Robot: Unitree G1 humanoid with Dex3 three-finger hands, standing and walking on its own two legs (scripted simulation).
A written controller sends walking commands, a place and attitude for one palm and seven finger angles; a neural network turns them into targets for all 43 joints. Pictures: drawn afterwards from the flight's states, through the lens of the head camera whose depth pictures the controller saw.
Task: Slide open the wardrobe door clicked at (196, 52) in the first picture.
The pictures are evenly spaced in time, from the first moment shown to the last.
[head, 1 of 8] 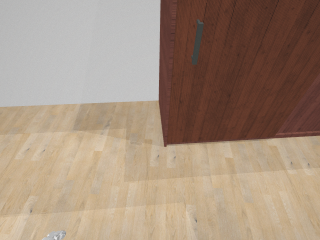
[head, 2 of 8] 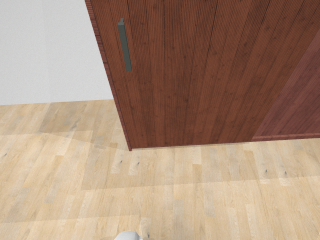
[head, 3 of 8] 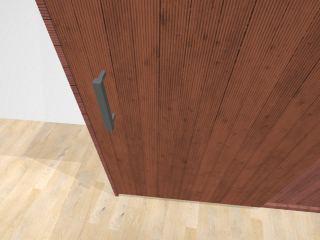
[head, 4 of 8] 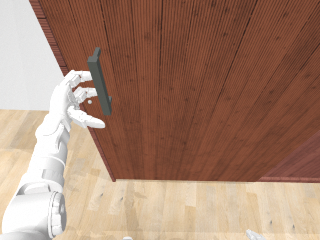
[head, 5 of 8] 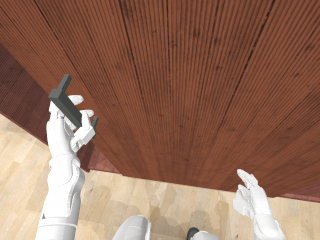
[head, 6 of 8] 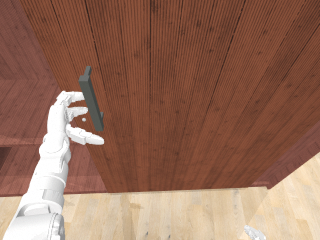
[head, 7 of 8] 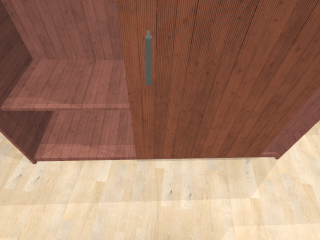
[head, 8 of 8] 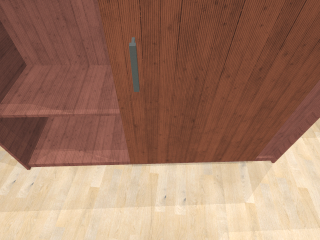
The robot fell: no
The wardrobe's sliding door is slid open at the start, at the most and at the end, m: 0.00 0.69 0.69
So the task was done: yes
